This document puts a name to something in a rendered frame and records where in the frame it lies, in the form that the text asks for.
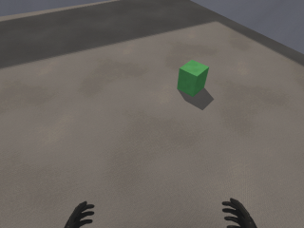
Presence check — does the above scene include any right robot hand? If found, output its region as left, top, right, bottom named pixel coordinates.
left=222, top=198, right=257, bottom=228

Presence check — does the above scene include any carton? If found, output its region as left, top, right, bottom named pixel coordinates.
left=177, top=60, right=209, bottom=97

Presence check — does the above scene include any left robot hand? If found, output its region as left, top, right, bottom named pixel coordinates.
left=64, top=201, right=95, bottom=228

